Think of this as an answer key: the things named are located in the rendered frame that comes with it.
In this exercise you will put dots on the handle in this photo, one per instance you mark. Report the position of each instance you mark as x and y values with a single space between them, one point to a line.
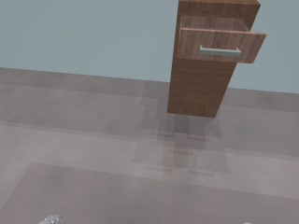
224 52

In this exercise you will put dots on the cabinet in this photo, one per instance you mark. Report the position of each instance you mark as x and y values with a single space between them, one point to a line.
197 87

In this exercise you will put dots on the drawer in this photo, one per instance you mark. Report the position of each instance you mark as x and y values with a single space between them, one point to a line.
217 33

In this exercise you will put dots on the robot left hand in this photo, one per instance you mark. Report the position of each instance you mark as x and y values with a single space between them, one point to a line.
52 220

